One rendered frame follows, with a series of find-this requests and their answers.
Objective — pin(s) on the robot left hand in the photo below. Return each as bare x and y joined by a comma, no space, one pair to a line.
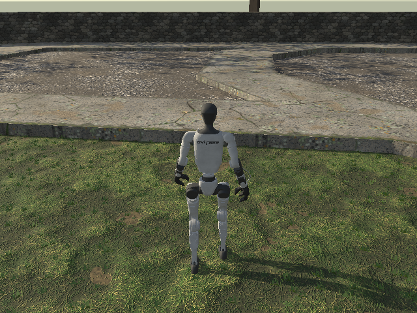
180,182

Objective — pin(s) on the right robot upper arm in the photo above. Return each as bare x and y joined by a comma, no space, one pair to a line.
232,149

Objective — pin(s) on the left robot upper arm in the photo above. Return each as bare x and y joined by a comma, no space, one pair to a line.
185,147

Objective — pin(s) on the robot torso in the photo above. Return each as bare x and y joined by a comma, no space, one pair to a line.
208,151

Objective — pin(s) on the right robot forearm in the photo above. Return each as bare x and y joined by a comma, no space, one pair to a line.
240,175

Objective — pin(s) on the humanoid robot head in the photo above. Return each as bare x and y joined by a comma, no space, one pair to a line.
208,112

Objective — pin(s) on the left robot forearm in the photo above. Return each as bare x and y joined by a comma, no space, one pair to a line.
179,169

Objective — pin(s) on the robot right hand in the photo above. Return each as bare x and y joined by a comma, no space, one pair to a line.
245,192

